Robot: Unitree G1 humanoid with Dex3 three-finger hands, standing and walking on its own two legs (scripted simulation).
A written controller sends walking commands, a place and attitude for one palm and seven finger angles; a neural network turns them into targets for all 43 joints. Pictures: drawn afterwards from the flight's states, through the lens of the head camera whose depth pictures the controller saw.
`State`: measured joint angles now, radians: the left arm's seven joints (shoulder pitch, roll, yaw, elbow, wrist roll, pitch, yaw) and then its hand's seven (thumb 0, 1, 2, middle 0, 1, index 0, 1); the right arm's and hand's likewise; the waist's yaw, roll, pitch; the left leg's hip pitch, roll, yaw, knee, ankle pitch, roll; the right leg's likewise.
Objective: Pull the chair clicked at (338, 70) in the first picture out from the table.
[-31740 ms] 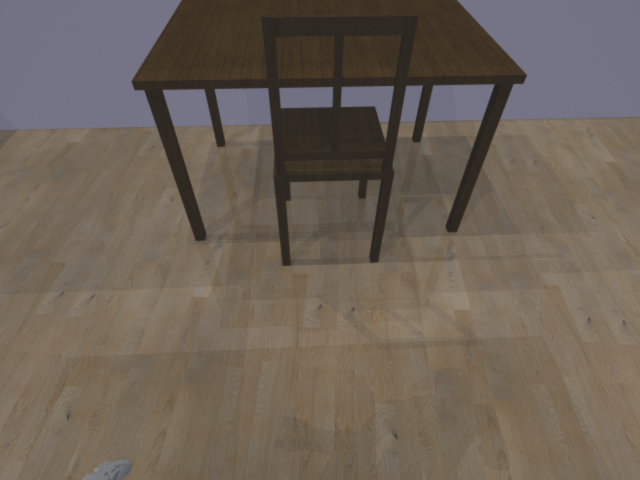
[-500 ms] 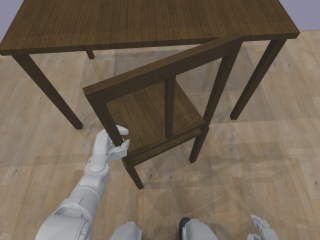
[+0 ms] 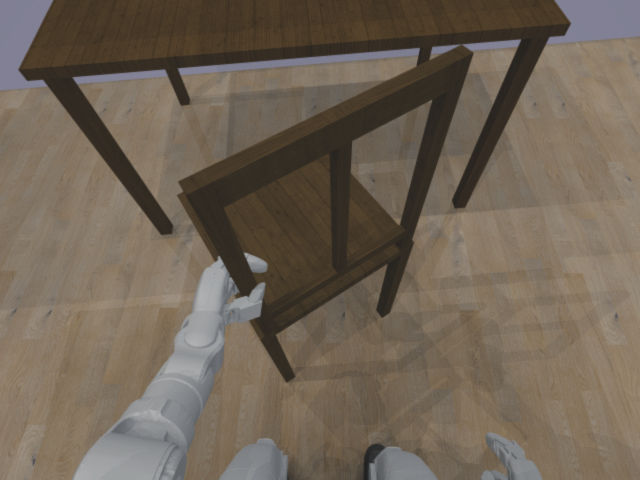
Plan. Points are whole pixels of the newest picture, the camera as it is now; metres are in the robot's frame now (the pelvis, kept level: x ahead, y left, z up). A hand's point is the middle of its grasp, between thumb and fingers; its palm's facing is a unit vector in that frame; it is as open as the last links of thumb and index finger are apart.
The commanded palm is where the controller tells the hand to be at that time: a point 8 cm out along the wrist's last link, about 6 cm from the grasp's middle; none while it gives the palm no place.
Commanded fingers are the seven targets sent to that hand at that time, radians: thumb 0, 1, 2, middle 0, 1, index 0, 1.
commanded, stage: step backward, pulling the chair out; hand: left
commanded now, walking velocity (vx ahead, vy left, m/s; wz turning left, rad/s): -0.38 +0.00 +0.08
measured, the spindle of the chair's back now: (339, 218) +0.48 -0.03 -0.05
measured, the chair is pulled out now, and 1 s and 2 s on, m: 0.35 0.61 0.61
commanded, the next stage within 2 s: stop walking, hand still on the chair in 0.36 s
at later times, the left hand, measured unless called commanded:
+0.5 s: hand (240, 420) +0.19 +0.11 -0.07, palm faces -0.06 -0.97 -0.22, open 5.8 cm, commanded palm +0.18 +0.16 -0.04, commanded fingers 0.00 0.90 0.90 -0.50 -1.45 -0.50 -1.45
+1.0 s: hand out of the picture +0.08 +0.13 -0.06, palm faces -0.07 -0.98 -0.21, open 5.8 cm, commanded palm +0.07 +0.18 -0.04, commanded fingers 0.00 0.90 0.90 -0.50 -1.45 -0.50 -1.45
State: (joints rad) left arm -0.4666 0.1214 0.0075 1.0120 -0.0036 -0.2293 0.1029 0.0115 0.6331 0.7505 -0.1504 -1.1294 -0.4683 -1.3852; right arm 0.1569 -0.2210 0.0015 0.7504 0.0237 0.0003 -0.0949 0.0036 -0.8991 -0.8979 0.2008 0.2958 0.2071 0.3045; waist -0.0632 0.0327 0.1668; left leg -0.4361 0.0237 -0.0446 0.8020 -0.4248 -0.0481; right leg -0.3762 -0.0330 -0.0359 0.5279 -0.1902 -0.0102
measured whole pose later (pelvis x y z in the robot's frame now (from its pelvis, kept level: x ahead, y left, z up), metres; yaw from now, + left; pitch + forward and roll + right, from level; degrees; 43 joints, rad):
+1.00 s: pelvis -0.16 +0.02 +0.00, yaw -1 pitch -2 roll +0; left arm -0.01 0.12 -0.10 0.70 0.01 -0.13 0.10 0.06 0.63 0.82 -0.12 -1.17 -0.48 -1.36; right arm 0.28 -0.20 0.02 0.71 0.02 -0.03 -0.11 0.01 -0.90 -0.90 0.20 0.30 0.20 0.30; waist -0.03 0.02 0.02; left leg -0.14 0.02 0.02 0.47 -0.29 -0.02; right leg -0.27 -0.03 0.00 0.46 -0.15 0.02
